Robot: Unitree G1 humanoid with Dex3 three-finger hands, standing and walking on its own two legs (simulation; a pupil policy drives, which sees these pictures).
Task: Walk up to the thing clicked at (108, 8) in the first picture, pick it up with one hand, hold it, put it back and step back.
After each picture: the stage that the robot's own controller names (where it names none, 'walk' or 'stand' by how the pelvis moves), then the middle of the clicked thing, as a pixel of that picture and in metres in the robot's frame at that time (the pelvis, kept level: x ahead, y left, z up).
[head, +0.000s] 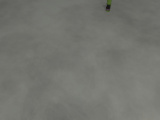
stand; (108, 3) +2.36 -0.41 -0.66
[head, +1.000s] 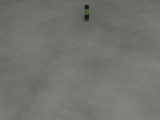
walk; (86, 13) +2.24 +0.08 -0.63
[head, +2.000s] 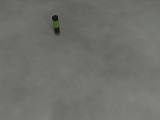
walk; (56, 25) +1.58 +0.37 -0.65
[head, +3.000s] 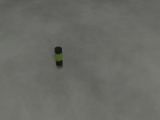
walk; (59, 58) +1.09 +0.27 -0.63
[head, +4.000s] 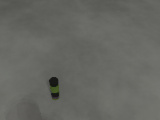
walk; (54, 89) +0.72 +0.21 -0.64
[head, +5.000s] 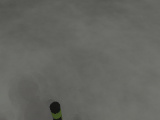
stand; (56, 113) +0.51 +0.18 -0.63
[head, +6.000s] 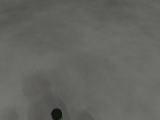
stand; out of the picture +0.48 +0.18 -0.64
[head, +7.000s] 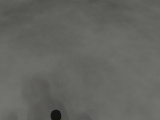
stand; out of the picture +0.48 +0.19 -0.65
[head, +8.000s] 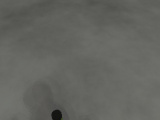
stand; out of the picture +0.50 +0.19 -0.66
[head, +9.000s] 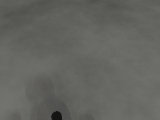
stand; out of the picture +0.48 +0.19 -0.66
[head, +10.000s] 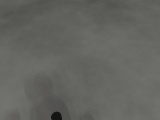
go down; out of the picture +0.47 +0.19 -0.66
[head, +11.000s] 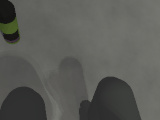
go down; (8, 25) +0.57 +0.21 -0.26
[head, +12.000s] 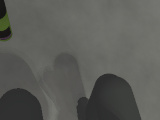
close in; out of the picture +0.57 +0.22 -0.25
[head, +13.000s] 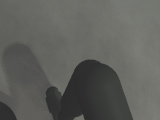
close in; out of the picture +0.55 +0.27 -0.18
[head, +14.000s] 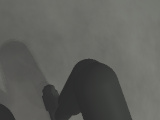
lift; out of the picture +0.55 +0.27 -0.18
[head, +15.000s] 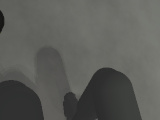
lift; out of the picture +0.45 +0.22 -0.15
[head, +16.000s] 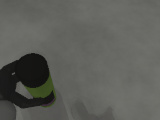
lift; (40, 86) +0.33 +0.14 +0.04
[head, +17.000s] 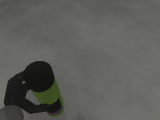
hold; (48, 93) +0.31 +0.12 +0.04
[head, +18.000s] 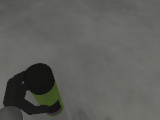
hold; (47, 94) +0.31 +0.13 +0.03
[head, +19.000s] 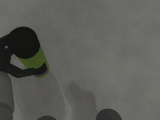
crouch; (33, 58) +0.43 +0.14 -0.03
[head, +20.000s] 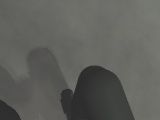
lower; out of the picture +0.55 +0.20 -0.11
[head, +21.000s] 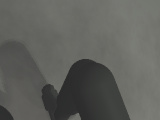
lower; out of the picture +0.50 +0.23 -0.19
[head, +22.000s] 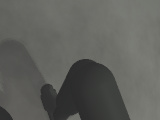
lower; out of the picture +0.51 +0.24 -0.19
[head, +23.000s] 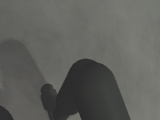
lower; out of the picture +0.51 +0.24 -0.19
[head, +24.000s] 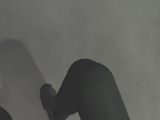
rest; out of the picture +0.51 +0.23 -0.19
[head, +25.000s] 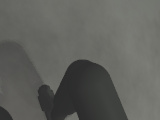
open; out of the picture +0.51 +0.22 -0.20
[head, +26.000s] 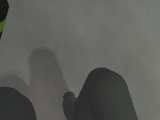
stand; out of the picture +0.51 +0.19 -0.21
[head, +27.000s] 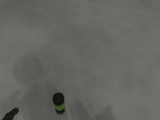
stand; (59, 104) +0.46 +0.12 -0.54
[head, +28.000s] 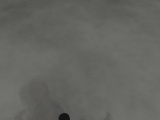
stand; out of the picture +0.44 +0.11 -0.60
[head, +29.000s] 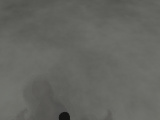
stand; out of the picture +0.45 +0.12 -0.60
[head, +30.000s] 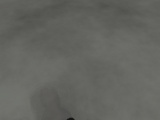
stand; out of the picture +0.46 +0.11 -0.66
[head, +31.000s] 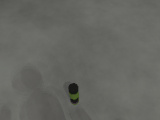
walk; (74, 94) +0.56 +0.08 -0.63
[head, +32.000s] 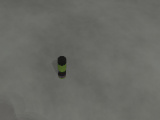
walk; (62, 68) +0.80 +0.12 -0.63
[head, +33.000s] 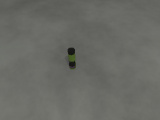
stand; (72, 59) +1.10 +0.17 -0.63
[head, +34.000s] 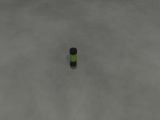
stand; (73, 58) +1.10 +0.11 -0.66
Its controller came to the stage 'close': yes
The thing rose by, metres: 0.69
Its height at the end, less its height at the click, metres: +0.00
